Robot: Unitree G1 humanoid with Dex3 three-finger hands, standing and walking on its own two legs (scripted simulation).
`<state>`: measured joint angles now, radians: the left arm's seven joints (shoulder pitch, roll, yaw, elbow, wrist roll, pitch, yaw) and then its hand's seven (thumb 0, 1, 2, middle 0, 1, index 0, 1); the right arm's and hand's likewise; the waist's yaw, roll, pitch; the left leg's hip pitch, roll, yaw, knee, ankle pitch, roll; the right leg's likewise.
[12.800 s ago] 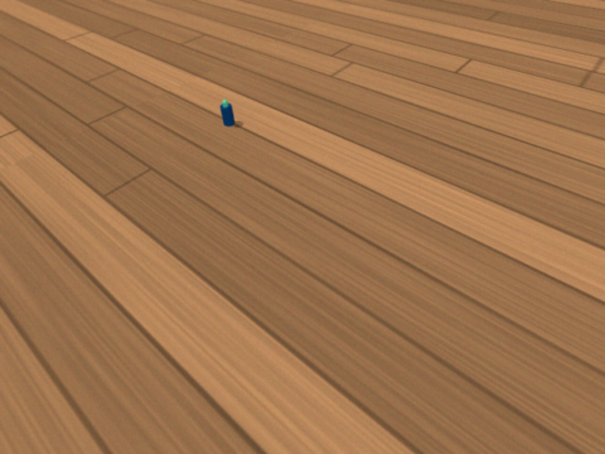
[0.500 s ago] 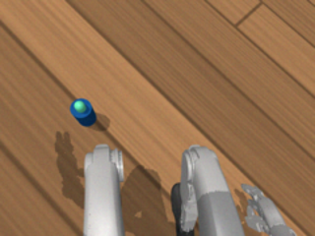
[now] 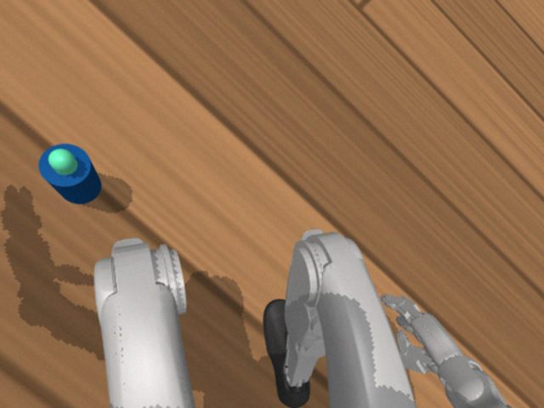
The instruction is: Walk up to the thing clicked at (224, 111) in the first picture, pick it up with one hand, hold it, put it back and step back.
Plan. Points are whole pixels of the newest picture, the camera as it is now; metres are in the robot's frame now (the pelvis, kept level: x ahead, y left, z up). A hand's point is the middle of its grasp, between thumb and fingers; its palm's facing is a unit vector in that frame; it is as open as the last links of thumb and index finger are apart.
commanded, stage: approach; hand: left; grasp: from the side
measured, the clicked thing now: (71, 173) +0.45 +0.30 -0.25
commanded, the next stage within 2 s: close in in 0.08 s
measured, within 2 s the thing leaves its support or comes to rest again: neither
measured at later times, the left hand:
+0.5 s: hand (35, 186) +0.41 +0.33 -0.19, palm faces +0.33 -0.94 +0.07, open 17.7 cm
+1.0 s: hand (67, 191) +0.41 +0.29 -0.22, palm faces +0.31 -0.95 +0.04, open 17.2 cm
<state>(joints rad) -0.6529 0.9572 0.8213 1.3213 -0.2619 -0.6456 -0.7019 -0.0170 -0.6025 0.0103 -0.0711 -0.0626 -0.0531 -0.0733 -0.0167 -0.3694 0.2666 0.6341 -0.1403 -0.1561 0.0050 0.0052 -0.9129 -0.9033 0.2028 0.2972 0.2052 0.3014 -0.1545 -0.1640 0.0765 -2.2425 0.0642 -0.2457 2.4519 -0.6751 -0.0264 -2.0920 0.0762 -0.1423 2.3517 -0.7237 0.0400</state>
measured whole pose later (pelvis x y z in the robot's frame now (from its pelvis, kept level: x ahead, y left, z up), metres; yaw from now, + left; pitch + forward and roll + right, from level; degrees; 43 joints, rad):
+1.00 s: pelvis -0.01 +0.02 -0.05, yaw -6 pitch +10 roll -17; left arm -0.59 0.84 0.58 1.44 -0.15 -1.08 -0.16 -0.02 -0.49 0.10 -0.05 -0.08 -0.05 -0.07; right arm -0.17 -0.37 0.51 0.55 -0.35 0.00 0.11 0.00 -0.92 -0.91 0.20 0.30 0.21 0.30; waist -0.22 -0.30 0.29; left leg -2.22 0.05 -0.41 2.67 -0.69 -0.02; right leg -2.03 0.14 -0.25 2.46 -0.68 0.07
